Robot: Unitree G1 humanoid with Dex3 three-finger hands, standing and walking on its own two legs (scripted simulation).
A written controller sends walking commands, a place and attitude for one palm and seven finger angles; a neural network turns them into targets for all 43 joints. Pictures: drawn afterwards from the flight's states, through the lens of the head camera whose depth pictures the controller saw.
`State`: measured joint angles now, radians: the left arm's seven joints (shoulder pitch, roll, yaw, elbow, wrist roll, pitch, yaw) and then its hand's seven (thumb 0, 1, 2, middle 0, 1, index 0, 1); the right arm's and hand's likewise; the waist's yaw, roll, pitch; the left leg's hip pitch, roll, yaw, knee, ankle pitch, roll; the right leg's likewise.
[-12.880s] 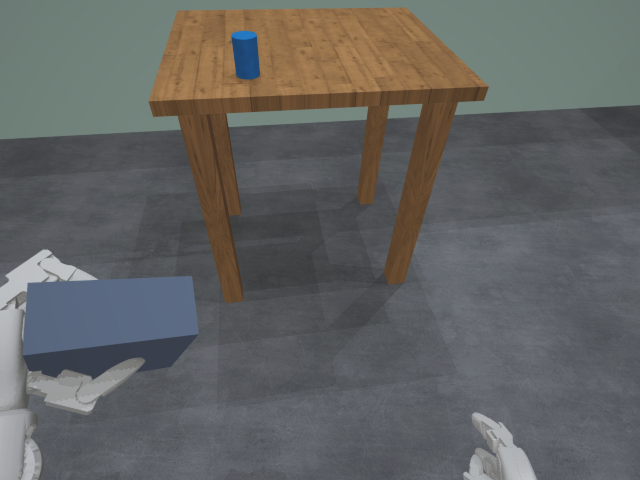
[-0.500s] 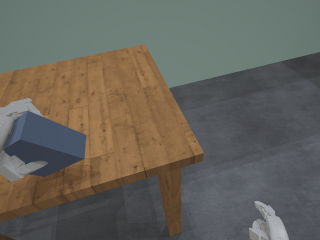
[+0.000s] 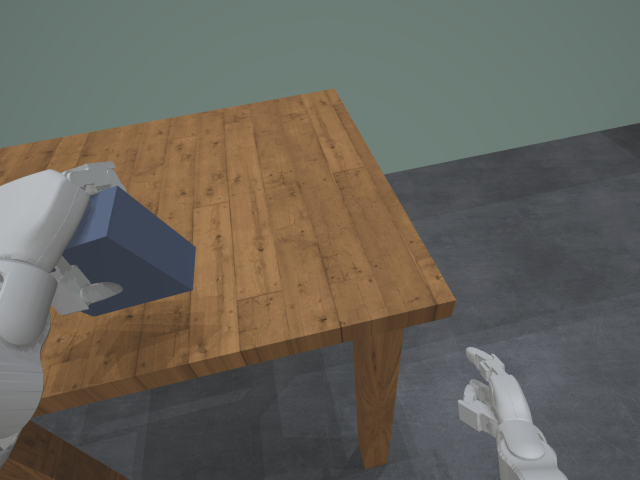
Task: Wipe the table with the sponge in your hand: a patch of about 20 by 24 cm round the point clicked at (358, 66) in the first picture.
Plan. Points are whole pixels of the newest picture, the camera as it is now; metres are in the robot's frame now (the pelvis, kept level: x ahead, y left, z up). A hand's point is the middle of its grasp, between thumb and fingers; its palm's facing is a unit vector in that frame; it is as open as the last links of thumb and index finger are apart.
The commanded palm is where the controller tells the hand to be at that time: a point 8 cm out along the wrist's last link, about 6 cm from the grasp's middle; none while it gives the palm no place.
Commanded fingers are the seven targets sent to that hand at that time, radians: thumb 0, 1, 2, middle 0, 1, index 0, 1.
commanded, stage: turn the palm down, sponge in hand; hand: left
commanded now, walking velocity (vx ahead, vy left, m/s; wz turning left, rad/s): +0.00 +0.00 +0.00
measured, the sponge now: (118, 267) +0.25 +0.27 +0.18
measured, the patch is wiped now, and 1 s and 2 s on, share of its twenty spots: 0.00 0.00 0.00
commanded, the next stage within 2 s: move the sponge above the wiping area in 0.72 s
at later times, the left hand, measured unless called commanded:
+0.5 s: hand (100, 242) +0.24 +0.24 +0.24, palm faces +0.29 -0.02 -0.96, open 9.6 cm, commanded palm +0.18 +0.25 +0.30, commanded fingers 0.00 0.10 1.30 -1.20 -1.60 -1.20 -1.60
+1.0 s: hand (109, 222) +0.25 +0.23 +0.26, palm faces +0.34 +0.00 -0.94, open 9.6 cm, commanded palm +0.19 +0.24 +0.30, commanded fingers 0.00 0.10 1.30 -1.20 -1.60 -1.20 -1.60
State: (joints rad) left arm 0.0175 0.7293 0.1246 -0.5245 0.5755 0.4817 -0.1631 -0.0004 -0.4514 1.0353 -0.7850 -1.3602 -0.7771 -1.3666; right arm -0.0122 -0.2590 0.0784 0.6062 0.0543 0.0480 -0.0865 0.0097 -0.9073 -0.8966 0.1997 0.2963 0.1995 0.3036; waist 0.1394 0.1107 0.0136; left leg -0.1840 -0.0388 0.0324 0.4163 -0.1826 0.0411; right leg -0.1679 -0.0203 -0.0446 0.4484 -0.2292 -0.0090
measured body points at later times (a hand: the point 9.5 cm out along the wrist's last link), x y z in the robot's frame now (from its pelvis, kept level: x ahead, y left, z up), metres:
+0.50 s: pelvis -0.01 -0.03 +0.00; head -0.03 -0.08 +0.44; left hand +0.22 +0.24 +0.29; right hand +0.25 -0.21 -0.07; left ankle +0.03 +0.09 -0.74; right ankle +0.01 -0.12 -0.74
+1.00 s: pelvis +0.00 -0.05 +0.00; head -0.03 -0.11 +0.44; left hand +0.22 +0.23 +0.31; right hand +0.25 -0.26 -0.08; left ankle +0.03 +0.09 -0.74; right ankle +0.01 -0.12 -0.74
